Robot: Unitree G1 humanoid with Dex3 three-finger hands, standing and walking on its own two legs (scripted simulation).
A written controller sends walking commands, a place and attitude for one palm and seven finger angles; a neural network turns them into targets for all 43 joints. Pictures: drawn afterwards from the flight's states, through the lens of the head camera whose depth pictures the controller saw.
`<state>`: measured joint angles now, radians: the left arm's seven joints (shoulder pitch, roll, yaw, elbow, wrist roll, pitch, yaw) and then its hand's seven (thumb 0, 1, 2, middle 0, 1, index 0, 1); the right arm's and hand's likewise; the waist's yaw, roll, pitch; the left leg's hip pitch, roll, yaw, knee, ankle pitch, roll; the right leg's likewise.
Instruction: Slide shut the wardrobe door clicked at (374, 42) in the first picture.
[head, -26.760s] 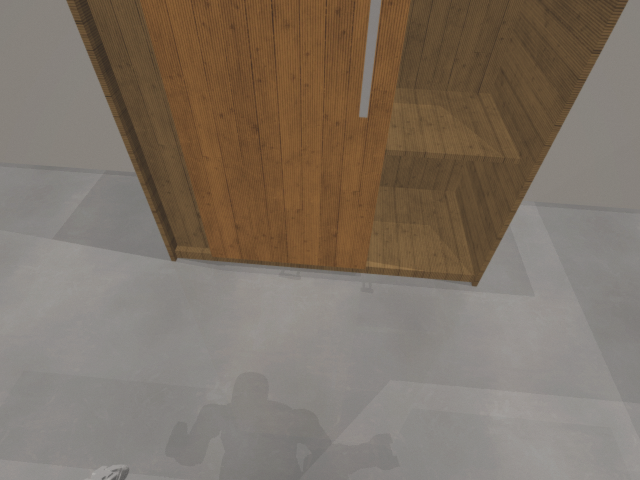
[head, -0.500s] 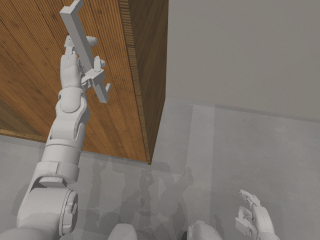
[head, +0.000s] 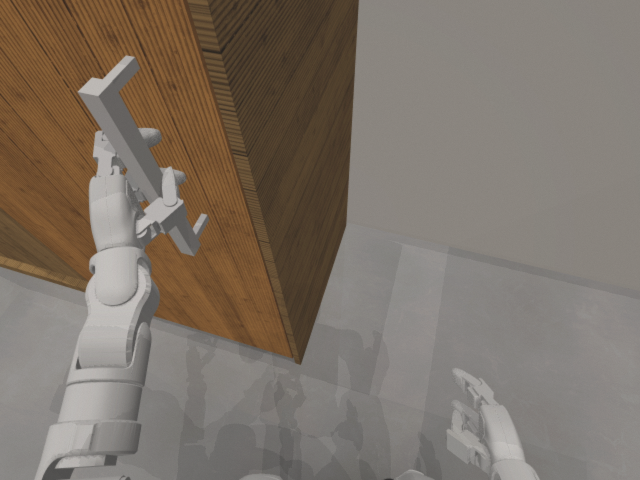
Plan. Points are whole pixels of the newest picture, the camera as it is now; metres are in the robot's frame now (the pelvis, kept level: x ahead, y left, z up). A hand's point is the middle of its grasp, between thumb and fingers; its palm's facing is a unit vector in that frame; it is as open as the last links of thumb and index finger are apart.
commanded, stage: stop walking and hold the door there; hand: left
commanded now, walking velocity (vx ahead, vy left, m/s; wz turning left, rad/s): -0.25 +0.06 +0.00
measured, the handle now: (164, 175) +0.39 +0.29 +0.12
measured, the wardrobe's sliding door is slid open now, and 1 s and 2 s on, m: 0.00 0.00 0.00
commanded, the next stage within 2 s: none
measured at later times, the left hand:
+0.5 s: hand (168, 203) +0.34 +0.26 +0.12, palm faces +0.44 -0.86 -0.27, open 6.4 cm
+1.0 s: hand (167, 205) +0.34 +0.26 +0.12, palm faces +0.33 -0.92 -0.20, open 6.2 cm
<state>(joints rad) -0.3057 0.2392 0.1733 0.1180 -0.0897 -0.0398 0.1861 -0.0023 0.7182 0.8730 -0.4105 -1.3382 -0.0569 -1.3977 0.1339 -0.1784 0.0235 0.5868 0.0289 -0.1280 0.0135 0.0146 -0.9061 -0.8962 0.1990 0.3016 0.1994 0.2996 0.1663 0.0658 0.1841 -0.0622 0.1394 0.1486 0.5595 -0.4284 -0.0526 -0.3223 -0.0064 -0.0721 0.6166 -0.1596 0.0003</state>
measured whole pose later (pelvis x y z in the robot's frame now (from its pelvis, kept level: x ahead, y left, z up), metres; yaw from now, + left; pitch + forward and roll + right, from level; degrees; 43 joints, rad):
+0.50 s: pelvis +0.03 +0.01 +0.00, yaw -8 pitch +1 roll +0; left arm 0.10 0.30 0.36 -0.01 -0.07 -0.03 0.21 -0.07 0.66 0.80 -0.43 -1.37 -0.23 -1.40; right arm 0.20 -0.24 0.01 0.61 0.02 -0.07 -0.06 0.01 -0.91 -0.90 0.20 0.30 0.20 0.30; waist 0.02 0.05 0.01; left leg -0.28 0.09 0.12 0.61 -0.33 -0.03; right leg -0.29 0.02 -0.02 0.55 -0.28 -0.02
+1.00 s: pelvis +0.02 +0.05 +0.01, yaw -10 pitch -1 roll +0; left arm 0.06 0.26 0.24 0.06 -0.04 -0.06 0.21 -0.03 0.72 0.78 -0.42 -1.39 -0.23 -1.40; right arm 0.23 -0.22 0.04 0.64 0.00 -0.07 -0.08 0.01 -0.90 -0.90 0.20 0.30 0.20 0.30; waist 0.03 0.01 -0.06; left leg -0.18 0.00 0.13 0.44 -0.25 0.04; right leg -0.25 -0.02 0.04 0.44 -0.18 0.03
